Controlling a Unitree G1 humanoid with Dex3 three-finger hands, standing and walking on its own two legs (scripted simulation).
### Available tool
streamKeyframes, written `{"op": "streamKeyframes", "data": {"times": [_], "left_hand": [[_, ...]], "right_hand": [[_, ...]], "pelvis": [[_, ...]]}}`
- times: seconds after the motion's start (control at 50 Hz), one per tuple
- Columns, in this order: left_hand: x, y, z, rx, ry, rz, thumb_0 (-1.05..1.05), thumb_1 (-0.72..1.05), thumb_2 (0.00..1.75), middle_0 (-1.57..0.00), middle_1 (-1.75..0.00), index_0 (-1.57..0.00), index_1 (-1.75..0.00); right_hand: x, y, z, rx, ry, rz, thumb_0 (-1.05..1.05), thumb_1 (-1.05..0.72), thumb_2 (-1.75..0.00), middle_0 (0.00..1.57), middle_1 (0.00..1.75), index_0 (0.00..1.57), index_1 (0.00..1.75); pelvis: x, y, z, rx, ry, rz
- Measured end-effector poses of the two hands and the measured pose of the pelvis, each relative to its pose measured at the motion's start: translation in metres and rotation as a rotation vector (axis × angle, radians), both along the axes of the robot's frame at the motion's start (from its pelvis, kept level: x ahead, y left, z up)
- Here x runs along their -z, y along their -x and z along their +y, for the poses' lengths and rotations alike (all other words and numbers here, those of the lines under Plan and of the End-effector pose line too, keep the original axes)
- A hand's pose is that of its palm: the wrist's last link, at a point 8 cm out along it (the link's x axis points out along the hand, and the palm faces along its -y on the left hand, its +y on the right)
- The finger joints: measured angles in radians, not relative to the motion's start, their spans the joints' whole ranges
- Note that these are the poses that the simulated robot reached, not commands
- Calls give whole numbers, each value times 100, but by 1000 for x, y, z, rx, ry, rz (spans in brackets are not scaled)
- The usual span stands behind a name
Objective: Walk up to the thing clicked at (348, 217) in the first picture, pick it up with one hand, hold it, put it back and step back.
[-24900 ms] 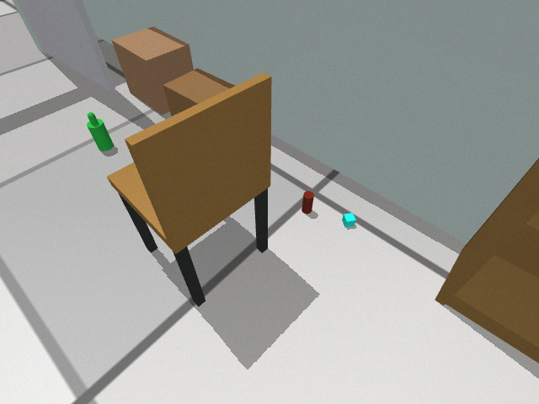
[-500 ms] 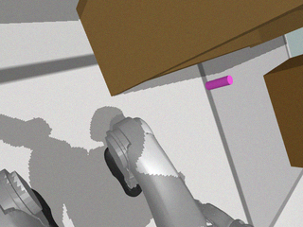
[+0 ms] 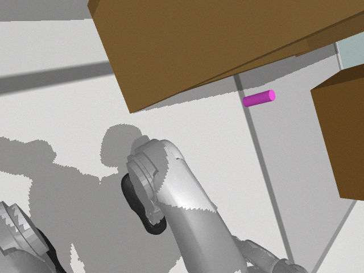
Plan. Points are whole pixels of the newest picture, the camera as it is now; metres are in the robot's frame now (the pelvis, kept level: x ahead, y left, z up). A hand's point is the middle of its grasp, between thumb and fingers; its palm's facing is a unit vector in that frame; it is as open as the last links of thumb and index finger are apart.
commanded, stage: close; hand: left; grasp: from above
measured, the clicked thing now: out of the picture +0.44 +0.36 -0.31
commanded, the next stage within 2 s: settle in 1.84 s
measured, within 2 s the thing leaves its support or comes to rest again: neither
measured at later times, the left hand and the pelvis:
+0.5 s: hand out of the picture +0.43 +0.34 -0.27, palm faces -0.24 -0.37 -0.90, open 10.2 cm; pelvis +0.00 +0.00 +0.00, yaw +0 degrees
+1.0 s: hand out of the picture +0.43 +0.35 -0.27, palm faces -0.23 -0.38 -0.90, open 8.0 cm; pelvis +0.00 +0.00 +0.00, yaw +0 degrees
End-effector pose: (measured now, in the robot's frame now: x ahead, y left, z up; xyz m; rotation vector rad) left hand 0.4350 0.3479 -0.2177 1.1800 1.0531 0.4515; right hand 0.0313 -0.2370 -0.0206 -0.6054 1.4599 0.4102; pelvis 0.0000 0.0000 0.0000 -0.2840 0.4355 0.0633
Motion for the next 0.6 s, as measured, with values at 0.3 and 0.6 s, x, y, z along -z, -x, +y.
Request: {"op": "streamKeyframes", "data": {"times": [0.3,0.6], "left_hand": [[-6,1,5,13,5,18,0,-7,61,-46,-70,-48,-69],[-4,1,-2,21,11,11,0,13,45,-61,-56,-64,-54]], "right_hand": [[3,4,0,16,1,-14,1,-92,-90,19,30,20,30],[0,7,-1,23,4,-13,1,-91,-90,19,30,20,30]], "pelvis": [[1,3,0,2,-3,-5],[-1,3,-1,5,-4,-7]]}}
